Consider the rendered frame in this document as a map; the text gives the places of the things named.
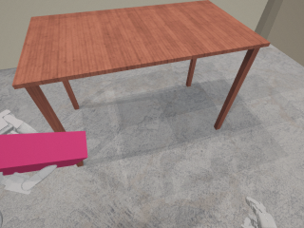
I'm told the sponge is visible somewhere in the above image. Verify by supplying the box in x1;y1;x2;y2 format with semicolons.
0;131;88;176

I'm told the robot right hand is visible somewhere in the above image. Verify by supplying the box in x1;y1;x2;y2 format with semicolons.
240;197;277;228

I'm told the robot left hand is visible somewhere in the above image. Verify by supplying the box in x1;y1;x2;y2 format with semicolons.
0;109;57;195

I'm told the table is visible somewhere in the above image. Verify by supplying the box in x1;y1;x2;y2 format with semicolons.
12;0;271;167

